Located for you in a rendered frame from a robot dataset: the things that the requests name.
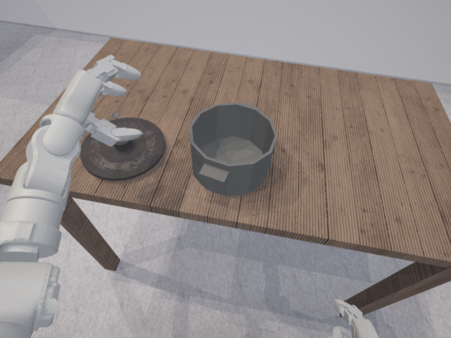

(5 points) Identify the lid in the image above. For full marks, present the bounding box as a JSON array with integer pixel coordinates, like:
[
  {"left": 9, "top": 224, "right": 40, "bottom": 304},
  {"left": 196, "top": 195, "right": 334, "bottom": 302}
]
[{"left": 80, "top": 118, "right": 166, "bottom": 181}]

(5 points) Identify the robot left forearm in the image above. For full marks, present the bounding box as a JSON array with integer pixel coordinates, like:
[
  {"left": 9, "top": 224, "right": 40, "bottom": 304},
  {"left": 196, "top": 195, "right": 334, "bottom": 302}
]
[{"left": 0, "top": 114, "right": 85, "bottom": 262}]

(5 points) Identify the robot left upper arm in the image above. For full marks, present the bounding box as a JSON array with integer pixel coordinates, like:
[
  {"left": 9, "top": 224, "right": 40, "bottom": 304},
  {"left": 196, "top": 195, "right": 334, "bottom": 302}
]
[{"left": 0, "top": 261, "right": 60, "bottom": 338}]

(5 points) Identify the right robot hand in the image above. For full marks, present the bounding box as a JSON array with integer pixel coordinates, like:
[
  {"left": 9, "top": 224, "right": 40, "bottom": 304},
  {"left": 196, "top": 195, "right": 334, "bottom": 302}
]
[{"left": 328, "top": 299, "right": 379, "bottom": 338}]

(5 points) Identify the knob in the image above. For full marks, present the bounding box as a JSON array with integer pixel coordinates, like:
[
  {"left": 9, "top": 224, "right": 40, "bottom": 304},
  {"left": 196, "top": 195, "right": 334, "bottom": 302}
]
[{"left": 114, "top": 140, "right": 132, "bottom": 149}]

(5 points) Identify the pot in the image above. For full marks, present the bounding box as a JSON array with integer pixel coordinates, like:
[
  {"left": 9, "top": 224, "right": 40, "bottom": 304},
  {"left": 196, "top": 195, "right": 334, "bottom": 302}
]
[{"left": 189, "top": 102, "right": 278, "bottom": 196}]

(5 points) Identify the left robot hand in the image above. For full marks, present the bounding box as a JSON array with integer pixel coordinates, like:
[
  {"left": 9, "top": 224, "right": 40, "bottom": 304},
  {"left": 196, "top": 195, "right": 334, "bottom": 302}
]
[{"left": 52, "top": 55, "right": 143, "bottom": 146}]

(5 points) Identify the table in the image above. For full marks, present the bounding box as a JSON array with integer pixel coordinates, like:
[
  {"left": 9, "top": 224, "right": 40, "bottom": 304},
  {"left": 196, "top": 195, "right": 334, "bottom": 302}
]
[{"left": 0, "top": 38, "right": 451, "bottom": 318}]

